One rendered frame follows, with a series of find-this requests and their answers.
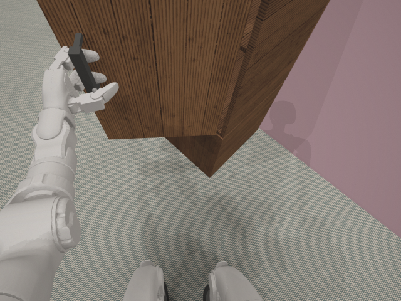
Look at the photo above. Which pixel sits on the cupboard door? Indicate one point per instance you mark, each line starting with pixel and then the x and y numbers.
pixel 173 60

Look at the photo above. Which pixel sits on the left robot hand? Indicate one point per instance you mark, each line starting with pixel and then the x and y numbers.
pixel 57 87

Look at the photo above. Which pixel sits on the handle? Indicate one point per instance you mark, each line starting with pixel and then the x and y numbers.
pixel 81 65

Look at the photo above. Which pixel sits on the robot right thigh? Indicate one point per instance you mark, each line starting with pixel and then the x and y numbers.
pixel 229 284

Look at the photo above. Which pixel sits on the left robot forearm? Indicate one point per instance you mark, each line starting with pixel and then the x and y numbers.
pixel 53 168

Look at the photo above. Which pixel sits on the robot left upper arm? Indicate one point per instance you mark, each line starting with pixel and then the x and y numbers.
pixel 34 237

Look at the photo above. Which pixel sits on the robot thigh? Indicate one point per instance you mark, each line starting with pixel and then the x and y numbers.
pixel 229 284
pixel 146 284

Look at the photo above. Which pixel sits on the robot left thigh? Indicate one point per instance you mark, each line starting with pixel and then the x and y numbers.
pixel 146 284

